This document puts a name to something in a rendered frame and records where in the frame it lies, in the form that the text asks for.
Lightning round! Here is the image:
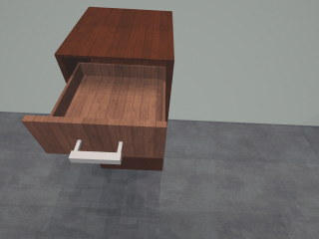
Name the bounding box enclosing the handle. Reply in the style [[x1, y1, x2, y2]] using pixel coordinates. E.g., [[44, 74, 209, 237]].
[[69, 139, 123, 165]]

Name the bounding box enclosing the drawer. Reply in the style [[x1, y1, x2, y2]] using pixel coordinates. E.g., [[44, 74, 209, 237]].
[[21, 62, 167, 158]]

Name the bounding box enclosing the cabinet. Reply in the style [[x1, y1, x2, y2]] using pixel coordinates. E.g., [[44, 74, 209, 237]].
[[54, 7, 174, 171]]

